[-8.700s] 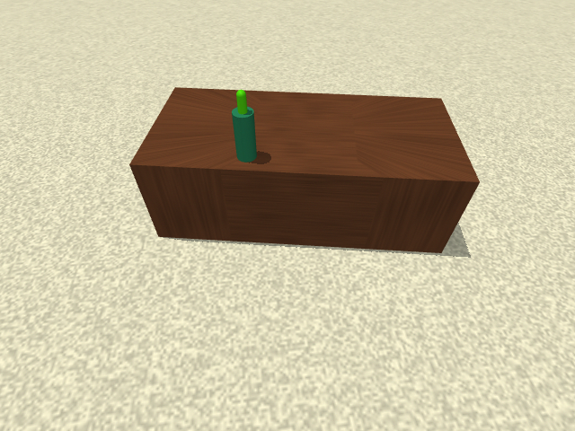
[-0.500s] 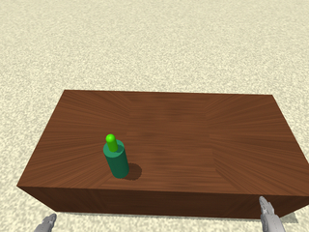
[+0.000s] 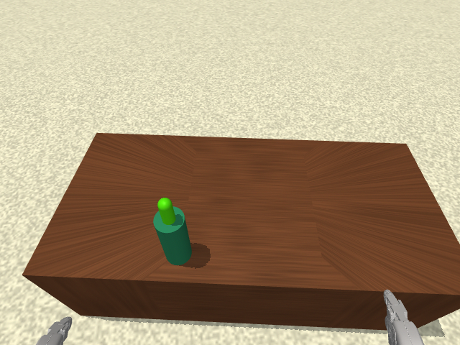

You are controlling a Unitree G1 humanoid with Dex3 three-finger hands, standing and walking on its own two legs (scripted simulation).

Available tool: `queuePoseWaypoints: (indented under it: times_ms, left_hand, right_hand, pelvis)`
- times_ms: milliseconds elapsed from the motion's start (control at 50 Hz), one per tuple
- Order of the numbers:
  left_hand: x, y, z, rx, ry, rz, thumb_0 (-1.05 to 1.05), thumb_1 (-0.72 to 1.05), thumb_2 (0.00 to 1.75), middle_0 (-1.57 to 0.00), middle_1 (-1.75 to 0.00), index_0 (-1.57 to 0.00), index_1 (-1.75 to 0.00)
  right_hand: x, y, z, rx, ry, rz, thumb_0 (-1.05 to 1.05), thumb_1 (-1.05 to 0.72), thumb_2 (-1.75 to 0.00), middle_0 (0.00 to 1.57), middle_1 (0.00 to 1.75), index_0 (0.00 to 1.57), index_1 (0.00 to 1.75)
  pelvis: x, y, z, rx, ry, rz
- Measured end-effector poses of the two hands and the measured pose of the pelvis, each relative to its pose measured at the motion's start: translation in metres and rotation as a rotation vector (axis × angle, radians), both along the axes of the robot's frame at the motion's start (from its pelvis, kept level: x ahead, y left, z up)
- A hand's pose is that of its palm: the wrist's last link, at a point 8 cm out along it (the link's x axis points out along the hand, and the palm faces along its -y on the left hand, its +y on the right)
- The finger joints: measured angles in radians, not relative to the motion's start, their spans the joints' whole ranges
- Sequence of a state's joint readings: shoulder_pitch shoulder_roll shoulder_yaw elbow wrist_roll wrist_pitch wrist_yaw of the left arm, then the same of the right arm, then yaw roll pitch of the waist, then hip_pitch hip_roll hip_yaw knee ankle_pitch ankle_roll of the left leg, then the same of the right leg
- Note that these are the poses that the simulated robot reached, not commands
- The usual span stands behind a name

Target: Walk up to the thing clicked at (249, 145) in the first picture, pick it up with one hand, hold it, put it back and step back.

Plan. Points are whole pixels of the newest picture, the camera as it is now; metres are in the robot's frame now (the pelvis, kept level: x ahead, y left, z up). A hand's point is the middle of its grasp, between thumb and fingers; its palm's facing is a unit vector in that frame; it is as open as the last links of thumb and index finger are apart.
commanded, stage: go down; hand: left
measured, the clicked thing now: (172, 230) +0.45 +0.15 -0.19
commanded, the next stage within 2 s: approach in 1.72 s
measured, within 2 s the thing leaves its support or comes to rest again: neither
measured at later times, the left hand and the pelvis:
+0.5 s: hand (58, 300) +0.24 +0.29 -0.03, palm faces +0.17 -0.95 -0.27, open 17.3 cm; pelvis -0.02 +0.00 -0.01, yaw +1 degrees
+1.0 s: hand (52, 242) +0.33 +0.32 +0.01, palm faces +0.14 -0.98 -0.13, open 17.5 cm; pelvis -0.02 +0.00 -0.01, yaw -1 degrees
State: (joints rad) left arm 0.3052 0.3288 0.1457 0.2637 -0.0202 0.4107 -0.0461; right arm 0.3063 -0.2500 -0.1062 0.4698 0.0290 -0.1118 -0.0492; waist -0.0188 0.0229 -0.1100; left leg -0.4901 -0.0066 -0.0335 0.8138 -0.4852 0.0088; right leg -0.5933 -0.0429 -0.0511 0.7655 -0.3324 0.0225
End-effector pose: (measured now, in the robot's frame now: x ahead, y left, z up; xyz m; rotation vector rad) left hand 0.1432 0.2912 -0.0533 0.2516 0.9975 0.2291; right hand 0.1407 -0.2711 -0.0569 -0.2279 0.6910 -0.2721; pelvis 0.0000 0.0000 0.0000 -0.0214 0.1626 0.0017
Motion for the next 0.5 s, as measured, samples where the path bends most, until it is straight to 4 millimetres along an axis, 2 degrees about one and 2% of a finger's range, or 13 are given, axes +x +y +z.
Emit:
queuePoseWaypoints:
  times_ms: [180,260,320,420,500]
  left_hand:
    - [-0.009,0.006,0.005,-0.002,-0.029,0.007,-0.01,-0.59,0.07,-0.09,-0.06,-0.08,-0.07]
    - [-0.007,0.009,0.007,0.000,-0.052,0.002,-0.01,-0.59,0.08,-0.09,-0.06,-0.08,-0.08]
    - [0.006,0.014,0.014,0.005,-0.114,0.007,-0.01,-0.59,0.08,-0.09,-0.06,-0.08,-0.08]
    - [0.044,0.031,0.038,0.016,-0.266,0.013,-0.01,-0.56,0.10,-0.08,-0.06,-0.06,-0.07]
    - [0.072,0.045,0.054,-0.003,-0.330,0.003,-0.01,-0.53,0.11,-0.07,-0.05,-0.05,-0.07]
  right_hand:
    - [-0.003,0.002,0.005,-0.011,-0.044,0.013,-0.01,0.53,-0.04,0.06,0.05,0.05,0.05]
    - [-0.005,0.006,0.007,-0.015,-0.060,0.025,-0.01,0.53,-0.04,0.06,0.05,0.05,0.05]
    - [-0.004,0.012,0.013,-0.018,-0.091,0.043,-0.01,0.53,-0.04,0.06,0.05,0.05,0.05]
    - [-0.002,0.021,0.023,-0.023,-0.153,0.062,-0.01,0.54,-0.04,0.06,0.05,0.05,0.05]
    - [-0.008,0.021,0.023,-0.020,-0.157,0.050,-0.01,0.54,-0.04,0.06,0.05,0.05,0.05]
  pelvis:
    - [-0.005,-0.003,-0.004,0.001,-0.002,0.005]
    - [-0.009,-0.003,-0.006,0.001,-0.001,0.008]
    - [-0.011,-0.004,-0.007,0.001,-0.007,0.013]
    - [-0.013,-0.005,-0.006,-0.001,-0.024,0.020]
    - [-0.016,-0.004,-0.006,-0.003,-0.025,0.015]
